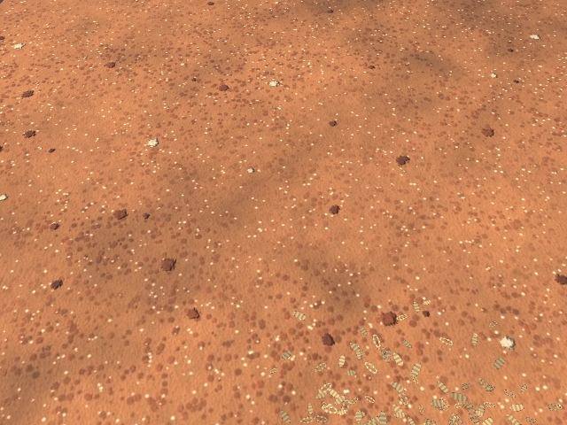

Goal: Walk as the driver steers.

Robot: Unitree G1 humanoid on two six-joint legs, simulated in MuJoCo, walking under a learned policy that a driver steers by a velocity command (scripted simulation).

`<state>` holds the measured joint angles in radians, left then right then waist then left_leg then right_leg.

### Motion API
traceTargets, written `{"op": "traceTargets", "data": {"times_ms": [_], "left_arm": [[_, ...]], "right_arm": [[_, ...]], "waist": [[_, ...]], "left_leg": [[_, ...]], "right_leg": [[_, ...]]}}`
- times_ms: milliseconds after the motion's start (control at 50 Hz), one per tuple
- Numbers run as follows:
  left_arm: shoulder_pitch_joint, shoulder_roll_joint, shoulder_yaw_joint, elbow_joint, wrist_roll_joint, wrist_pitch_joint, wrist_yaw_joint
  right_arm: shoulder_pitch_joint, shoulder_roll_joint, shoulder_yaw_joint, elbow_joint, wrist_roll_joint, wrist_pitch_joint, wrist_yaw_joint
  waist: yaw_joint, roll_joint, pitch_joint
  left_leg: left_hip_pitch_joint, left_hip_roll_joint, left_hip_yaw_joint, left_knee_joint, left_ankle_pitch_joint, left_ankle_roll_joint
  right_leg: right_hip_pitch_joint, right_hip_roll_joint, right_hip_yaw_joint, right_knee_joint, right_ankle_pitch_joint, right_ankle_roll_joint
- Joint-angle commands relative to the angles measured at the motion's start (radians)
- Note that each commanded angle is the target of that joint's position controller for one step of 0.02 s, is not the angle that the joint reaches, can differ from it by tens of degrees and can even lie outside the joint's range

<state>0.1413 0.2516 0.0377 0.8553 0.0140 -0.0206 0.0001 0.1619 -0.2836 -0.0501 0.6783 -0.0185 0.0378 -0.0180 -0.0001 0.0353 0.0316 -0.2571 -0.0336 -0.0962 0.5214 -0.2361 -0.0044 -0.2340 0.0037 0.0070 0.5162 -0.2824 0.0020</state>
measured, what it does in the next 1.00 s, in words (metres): walks ahead: left foot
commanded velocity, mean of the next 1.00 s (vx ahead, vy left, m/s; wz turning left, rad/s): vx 0.27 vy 0.00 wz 0.03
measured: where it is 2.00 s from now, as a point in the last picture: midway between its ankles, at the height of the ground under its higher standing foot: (285, 292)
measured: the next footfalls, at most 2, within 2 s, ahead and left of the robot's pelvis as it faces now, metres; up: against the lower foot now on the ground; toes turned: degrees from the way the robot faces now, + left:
left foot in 0.66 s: +0.13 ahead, +0.12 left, +0.00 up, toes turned +0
right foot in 1.12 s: +0.53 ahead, -0.06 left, +0.00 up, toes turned -1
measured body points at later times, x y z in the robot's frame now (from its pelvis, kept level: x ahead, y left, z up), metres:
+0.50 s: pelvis +0.04 +0.00 -0.01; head +0.04 +0.00 +0.44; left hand +0.12 +0.27 -0.14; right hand +0.13 -0.26 -0.13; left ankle +0.01 +0.12 -0.73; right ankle -0.01 -0.12 -0.73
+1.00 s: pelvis +0.25 +0.04 +0.00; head +0.28 +0.06 +0.45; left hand +0.48 +0.27 -0.09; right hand +0.23 -0.23 -0.11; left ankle +0.10 +0.12 -0.73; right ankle +0.45 -0.10 -0.69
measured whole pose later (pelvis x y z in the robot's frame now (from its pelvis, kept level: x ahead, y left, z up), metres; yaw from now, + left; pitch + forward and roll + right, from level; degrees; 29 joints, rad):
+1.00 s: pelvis +0.25 +0.04 +0.00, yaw +0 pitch +2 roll +0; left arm 0.01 0.27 0.03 0.75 -0.02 -0.09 -0.05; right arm 0.46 -0.24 -0.03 0.80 0.01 -0.07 -0.01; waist -0.07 -0.05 0.02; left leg 0.12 -0.06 -0.01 0.15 -0.31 0.07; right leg -0.68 -0.06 -0.02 0.62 0.05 0.00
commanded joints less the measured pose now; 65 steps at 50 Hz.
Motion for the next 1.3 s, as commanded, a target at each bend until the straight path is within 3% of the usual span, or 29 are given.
{"op": "traceTargets", "data": {"times_ms": [20,120,240,280,320,360,480,520,600,620,640,660,680,700,720,760,820,920,1020,1080,1100,1120,1140,1160,1180,1200,1220,1260,1300], "left_arm": [[-0.031,0.156,0.025,-0.058,0.0,-0.02,-0.003],[-0.034,0.133,0.015,-0.049,-0.006,-0.008,0.003],[-0.034,0.122,0.009,-0.02,-0.006,0.001,0.006],[-0.017,0.124,0.009,-0.001,-0.01,0.005,0.007],[-0.016,0.131,0.013,-0.001,-0.022,0.0,0.011],[-0.003,0.125,0.011,-0.003,-0.031,-0.023,0.012],[0.1,0.147,0.019,0.021,-0.042,-0.087,-0.009],[0.185,0.21,0.04,0.043,-0.046,-0.088,-0.013],[0.261,0.225,0.054,0.042,-0.05,-0.066,-0.015],[0.194,0.233,0.055,0.02,-0.055,-0.051,-0.012],[0.069,0.241,0.053,-0.019,-0.058,-0.037,-0.007],[0.017,0.192,0.041,-0.05,-0.046,-0.041,-0.002],[0.016,0.107,0.015,-0.095,-0.017,-0.06,0.005],[0.033,0.134,0.019,-0.094,-0.025,-0.079,0.006],[0.057,0.156,0.027,-0.081,-0.052,-0.088,-0.005],[0.04,0.138,0.026,-0.068,-0.044,-0.09,-0.02],[0.033,0.093,0.022,-0.073,-0.037,-0.075,-0.04],[-0.171,0.047,-0.004,-0.168,-0.024,-0.082,-0.049],[-0.276,0.085,0.001,-0.229,-0.035,-0.091,-0.061],[-0.155,0.147,0.031,-0.208,-0.03,-0.088,-0.053],[-0.027,0.181,0.05,-0.175,-0.031,-0.082,-0.044],[0.132,0.21,0.063,-0.14,-0.025,-0.073,-0.031],[0.276,0.293,0.082,-0.119,0.002,-0.07,-0.022],[0.298,0.228,0.069,-0.094,-0.015,-0.073,-0.03],[0.212,0.178,0.055,-0.101,-0.03,-0.07,-0.025],[0.128,0.149,0.046,-0.115,-0.03,-0.068,-0.021],[0.071,0.134,0.039,-0.118,-0.019,-0.071,-0.023],[0.025,0.105,0.031,-0.119,0.004,-0.083,-0.03],[0.027,0.111,0.033,-0.101,-0.009,-0.096,-0.035]], "right_arm": [[-0.006,-0.115,-0.035,-0.059,0.006,-0.008,0.003],[0.003,-0.093,-0.028,-0.032,0.0,-0.025,0.004],[0.018,-0.088,-0.024,-0.007,0.001,-0.036,-0.003],[0.044,-0.092,-0.025,0.009,0.006,-0.034,-0.008],[0.063,-0.1,-0.028,0.007,0.015,-0.038,-0.011],[0.079,-0.091,-0.024,0.001,0.025,-0.061,-0.011],[0.058,-0.05,-0.014,-0.039,0.039,-0.13,0.013],[0.044,-0.033,-0.009,-0.064,0.048,-0.153,0.023],[-0.047,-0.036,-0.001,-0.098,0.053,-0.162,0.038],[0.005,-0.04,-0.004,-0.078,0.058,-0.16,0.044],[0.169,-0.055,-0.02,-0.017,0.056,-0.156,0.046],[0.326,-0.13,-0.055,0.041,0.037,-0.143,0.041],[0.457,-0.263,-0.088,0.047,0.025,-0.135,0.034],[0.427,-0.192,-0.06,0.033,0.019,-0.139,0.037],[0.343,-0.125,-0.039,0.018,0.016,-0.137,0.033],[0.271,-0.095,-0.03,0.009,0.02,-0.128,0.034],[0.281,-0.071,-0.018,0.025,0.019,-0.116,0.032],[0.262,-0.115,-0.024,0.042,0.026,-0.113,0.006],[0.306,-0.143,-0.034,0.096,0.037,-0.12,-0.003],[0.284,-0.168,-0.045,0.107,0.026,-0.104,-0.009],[0.268,-0.169,-0.043,0.106,0.019,-0.09,-0.01],[0.254,-0.158,-0.034,0.097,0.015,-0.085,-0.011],[0.369,-0.042,-0.002,0.077,0.001,-0.094,-0.001],[0.429,-0.018,0.014,0.111,0.022,-0.112,0.013],[0.305,-0.123,-0.014,0.08,0.055,-0.129,0.02],[0.202,-0.143,-0.016,0.045,0.068,-0.14,0.021],[0.15,-0.133,-0.016,0.036,0.056,-0.143,0.016],[0.193,-0.107,-0.02,0.053,0.036,-0.124,0.009],[0.219,-0.069,-0.011,0.063,0.031,-0.103,0.003]], "waist": [[-0.001,-0.093,-0.083],[0.012,-0.013,-0.06],[0.015,-0.003,-0.044],[0.013,-0.01,-0.048],[0.006,-0.024,0.028],[0.006,-0.02,0.083],[0.033,-0.087,0.053],[0.039,-0.198,0.049],[0.07,-0.183,0.044],[0.024,-0.181,0.023],[-0.084,-0.18,-0.028],[-0.156,-0.079,-0.095],[-0.179,0.24,-0.16],[-0.137,0.201,-0.146],[-0.09,0.095,-0.032],[-0.054,0.007,0.02],[-0.031,0.053,0.0],[-0.049,0.031,0.067],[-0.046,0.054,0.082],[0.032,0.099,-0.044],[0.099,0.104,-0.129],[0.172,0.089,-0.23],[0.132,-0.13,-0.407],[0.116,-0.254,-0.526],[0.122,-0.18,-0.331],[0.095,-0.11,-0.177],[0.054,-0.038,-0.079],[-0.017,-0.07,-0.046],[-0.039,-0.095,-0.032]], "left_leg": [[0.087,0.048,-0.036,-0.018,0.16,0.039],[0.049,0.061,-0.06,-0.058,0.175,0.039],[0.032,0.064,-0.067,-0.074,0.141,0.035],[0.024,0.039,-0.049,-0.076,-0.11,0.049],[-0.054,0.034,-0.058,-0.083,-0.415,0.079],[-0.098,0.057,-0.088,-0.091,-0.48,0.104],[-0.156,0.028,-0.041,0.04,-0.283,0.114],[-0.306,-0.005,0.064,0.221,-0.105,0.085],[-0.464,0.043,0.084,0.207,-0.327,0.076],[-0.294,0.039,0.103,0.069,-0.216,0.085],[0.07,0.003,0.13,-0.108,0.006,0.1],[0.369,0.045,0.006,-0.108,0.094,0.115],[0.558,0.309,-0.434,-0.236,0.035,0.217],[0.544,0.402,-0.619,-0.261,0.145,0.291],[0.501,0.391,-0.472,-0.238,0.221,0.285],[0.448,0.291,-0.239,-0.255,0.376,0.219],[0.38,0.234,-0.107,-0.285,0.582,0.183],[0.195,0.165,0.02,-0.389,0.507,0.169],[0.284,0.236,0.012,-0.394,0.504,0.16],[0.413,0.251,0.019,-0.203,0.925,0.133],[0.411,0.228,0.042,-0.034,1.049,0.115],[0.25,0.204,0.047,0.193,0.942,0.092],[-0.134,0.063,0.063,0.612,0.379,0.035],[-0.336,-0.063,-0.052,0.842,-0.334,0.022],[-0.444,0.009,-0.076,0.899,-0.295,0.037],[-0.454,0.064,-0.036,0.846,-0.197,0.049],[-0.423,0.108,-0.005,0.777,-0.133,0.048],[-0.303,0.161,-0.011,0.701,-0.067,0.041],[-0.279,0.181,0.006,0.635,-0.058,0.02]], "right_leg": [[-0.003,-0.1,0.108,-0.123,0.12,-0.042],[0.022,-0.069,0.063,-0.068,0.124,-0.031],[0.034,-0.056,0.052,-0.064,0.114,-0.022],[0.017,-0.031,0.032,-0.063,-0.107,-0.031],[-0.061,-0.028,0.048,-0.061,-0.344,-0.063],[-0.1,-0.043,0.079,-0.058,-0.404,-0.091],[0.023,-0.109,0.23,-0.106,-0.318,-0.18],[0.182,-0.252,0.444,-0.164,-0.156,-0.266],[0.339,-0.362,0.485,-0.157,0.261,-0.282],[0.247,-0.323,0.394,-0.159,0.286,-0.237],[0.047,-0.235,0.251,-0.114,0.373,-0.176],[-0.148,-0.119,0.112,0.111,0.439,-0.105],[-0.397,0.024,-0.005,0.499,0.076,-0.022],[-0.514,0.041,0.108,0.648,-0.226,-0.025],[-0.591,-0.017,0.133,0.711,-0.195,-0.043],[-0.611,-0.086,0.073,0.633,-0.049,-0.058],[-0.566,-0.105,0.007,0.596,0.048,-0.04],[-0.461,-0.061,-0.06,0.212,0.3,0.011],[-0.376,-0.019,-0.039,-0.013,0.395,-0.036],[-0.227,0.043,-0.062,-0.005,0.278,-0.096],[-0.072,0.068,-0.086,-0.016,0.264,-0.126],[0.207,-0.009,-0.02,0.01,0.298,-0.171],[0.625,-0.284,0.384,0.04,0.231,-0.319],[0.743,-0.406,0.783,-0.139,0.036,-0.414],[0.59,-0.354,0.686,-0.211,-0.126,-0.348],[0.395,-0.318,0.535,-0.255,-0.138,-0.304],[0.217,-0.283,0.441,-0.297,-0.049,-0.281],[0.034,-0.221,0.324,-0.353,0.069,-0.264],[-0.046,-0.207,0.25,-0.395,0.116,-0.279]]}}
